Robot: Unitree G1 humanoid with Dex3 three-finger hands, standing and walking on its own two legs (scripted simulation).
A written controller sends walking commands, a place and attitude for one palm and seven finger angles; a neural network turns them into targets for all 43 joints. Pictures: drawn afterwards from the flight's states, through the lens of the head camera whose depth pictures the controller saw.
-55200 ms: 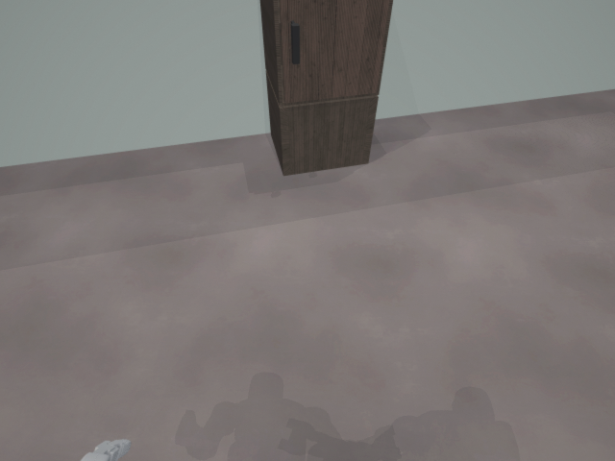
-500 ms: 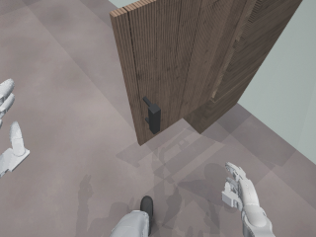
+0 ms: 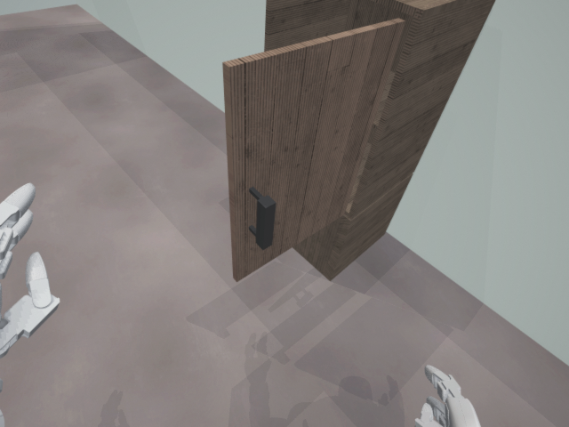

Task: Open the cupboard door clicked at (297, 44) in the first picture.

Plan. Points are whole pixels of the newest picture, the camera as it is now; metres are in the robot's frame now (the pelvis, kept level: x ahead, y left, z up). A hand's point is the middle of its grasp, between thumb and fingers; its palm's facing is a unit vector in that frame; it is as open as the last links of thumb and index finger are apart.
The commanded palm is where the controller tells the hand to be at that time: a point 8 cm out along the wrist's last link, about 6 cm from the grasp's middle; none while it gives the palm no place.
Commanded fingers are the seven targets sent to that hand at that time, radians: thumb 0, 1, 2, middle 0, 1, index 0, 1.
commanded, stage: stop stepping back and stand still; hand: left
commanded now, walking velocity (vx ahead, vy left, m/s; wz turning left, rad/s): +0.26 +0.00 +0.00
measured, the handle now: (259, 217) +0.54 +0.07 -0.09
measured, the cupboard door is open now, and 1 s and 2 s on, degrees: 86 86 86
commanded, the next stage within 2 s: let the arm hang, fingers relaxed in 0.36 s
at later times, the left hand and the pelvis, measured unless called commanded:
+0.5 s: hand (7, 322) +0.19 +0.29 +0.14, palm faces +0.41 -0.78 -0.47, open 7.5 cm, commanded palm none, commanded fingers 0.00 0.90 0.90 -0.20 -0.30 -0.20 -0.30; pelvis -0.03 +0.02 -0.01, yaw +2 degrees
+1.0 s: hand out of the picture -0.03 +0.22 -0.17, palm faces +0.07 -0.97 -0.24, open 7.2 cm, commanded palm none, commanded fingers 0.00 0.90 0.90 -0.20 -0.30 -0.20 -0.30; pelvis -0.03 +0.02 +0.00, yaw +4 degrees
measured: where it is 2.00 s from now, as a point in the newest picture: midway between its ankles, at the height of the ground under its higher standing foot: outside the picture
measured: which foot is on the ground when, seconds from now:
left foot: down 0.00-1.00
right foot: down 0.00-1.00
